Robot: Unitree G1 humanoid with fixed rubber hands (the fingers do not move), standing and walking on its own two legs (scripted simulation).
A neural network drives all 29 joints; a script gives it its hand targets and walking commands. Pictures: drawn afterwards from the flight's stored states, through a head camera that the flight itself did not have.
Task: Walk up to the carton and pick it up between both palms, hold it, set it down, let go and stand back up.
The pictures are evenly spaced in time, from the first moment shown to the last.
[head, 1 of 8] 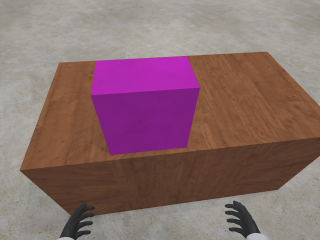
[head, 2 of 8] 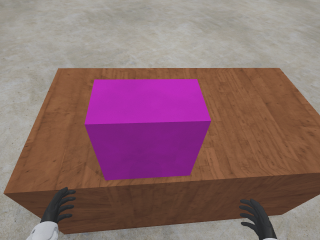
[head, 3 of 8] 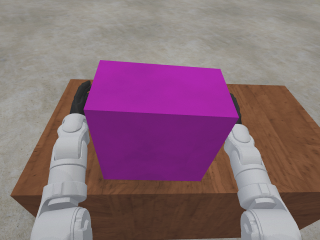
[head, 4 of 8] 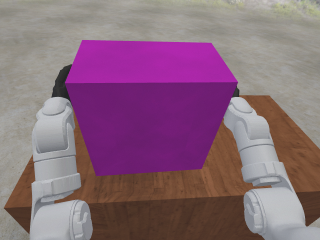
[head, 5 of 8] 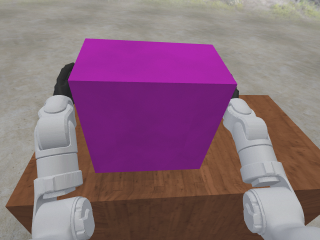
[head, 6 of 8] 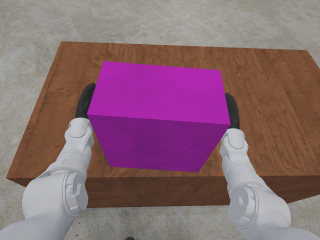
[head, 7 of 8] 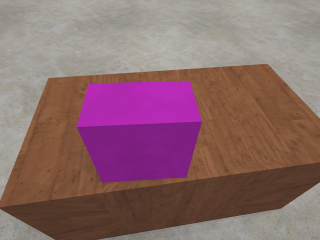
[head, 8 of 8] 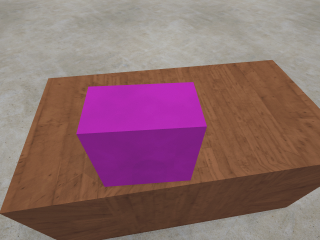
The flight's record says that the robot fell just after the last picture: no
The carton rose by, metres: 0.21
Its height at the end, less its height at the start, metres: +0.00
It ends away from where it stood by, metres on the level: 0.01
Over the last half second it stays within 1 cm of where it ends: yes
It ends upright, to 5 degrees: yes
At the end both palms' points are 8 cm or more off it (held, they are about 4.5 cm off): yes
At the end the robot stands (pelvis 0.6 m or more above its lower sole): yes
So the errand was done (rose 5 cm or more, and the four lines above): yes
